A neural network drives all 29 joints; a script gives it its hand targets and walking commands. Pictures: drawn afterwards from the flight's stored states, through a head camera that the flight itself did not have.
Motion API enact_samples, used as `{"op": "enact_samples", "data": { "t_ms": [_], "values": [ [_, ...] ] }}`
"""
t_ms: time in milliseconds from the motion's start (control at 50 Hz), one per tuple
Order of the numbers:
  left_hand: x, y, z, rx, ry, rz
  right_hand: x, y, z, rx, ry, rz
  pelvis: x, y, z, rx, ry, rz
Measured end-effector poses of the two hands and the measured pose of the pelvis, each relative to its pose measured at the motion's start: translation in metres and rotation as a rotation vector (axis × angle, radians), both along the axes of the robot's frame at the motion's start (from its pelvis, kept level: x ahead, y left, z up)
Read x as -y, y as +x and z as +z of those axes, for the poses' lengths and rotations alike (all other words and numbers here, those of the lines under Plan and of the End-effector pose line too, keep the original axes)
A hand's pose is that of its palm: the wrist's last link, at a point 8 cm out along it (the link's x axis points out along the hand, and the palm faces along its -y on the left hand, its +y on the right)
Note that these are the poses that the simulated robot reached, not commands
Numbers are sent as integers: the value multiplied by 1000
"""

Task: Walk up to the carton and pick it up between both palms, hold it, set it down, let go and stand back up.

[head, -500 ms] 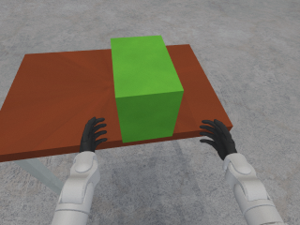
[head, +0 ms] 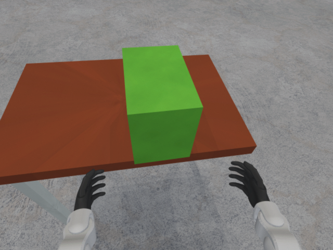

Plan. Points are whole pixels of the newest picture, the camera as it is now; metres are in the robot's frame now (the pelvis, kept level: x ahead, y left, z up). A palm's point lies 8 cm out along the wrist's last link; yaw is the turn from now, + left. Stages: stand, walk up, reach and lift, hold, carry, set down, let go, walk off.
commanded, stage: set down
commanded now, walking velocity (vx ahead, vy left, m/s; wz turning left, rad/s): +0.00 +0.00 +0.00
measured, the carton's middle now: (156, 103) +0.50 +0.06 +0.04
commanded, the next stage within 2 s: let go in 0.12 s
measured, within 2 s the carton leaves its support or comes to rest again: neither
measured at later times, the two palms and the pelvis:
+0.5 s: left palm (80, 221) +0.19 +0.22 -0.06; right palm (260, 226) +0.19 -0.20 -0.04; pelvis +0.00 +0.03 +0.00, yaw -2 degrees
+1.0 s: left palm out of the picture +0.07 +0.34 -0.12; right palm out of the picture +0.09 -0.22 -0.11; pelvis +0.02 +0.05 -0.01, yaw +1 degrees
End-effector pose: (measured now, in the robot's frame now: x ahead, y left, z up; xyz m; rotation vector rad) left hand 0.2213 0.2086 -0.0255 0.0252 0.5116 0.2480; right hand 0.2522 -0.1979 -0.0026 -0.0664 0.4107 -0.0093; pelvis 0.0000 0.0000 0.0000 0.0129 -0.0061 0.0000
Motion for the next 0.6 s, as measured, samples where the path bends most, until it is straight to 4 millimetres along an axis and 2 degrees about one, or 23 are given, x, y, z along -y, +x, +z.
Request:
{"op": "enact_samples", "data": {
  "t_ms": [260,380,520,600],
  "values": [
    [-2,-17,-14,-31,5,-57,5,-33,-24,-92,-44,-12,-13,-1,-1,5,-8,-11],
    [-5,-22,-15,-34,10,-74,6,-45,-26,-95,-54,-29,-20,-2,-1,19,-11,-19],
    [-13,-30,-32,-131,14,-106,6,-62,-34,-161,-79,-60,-28,1,-1,47,-12,-29],
    [-17,-33,-31,-117,14,-100,4,-69,-34,-157,-77,-68,-33,3,-1,52,-15,-30]
  ]
}}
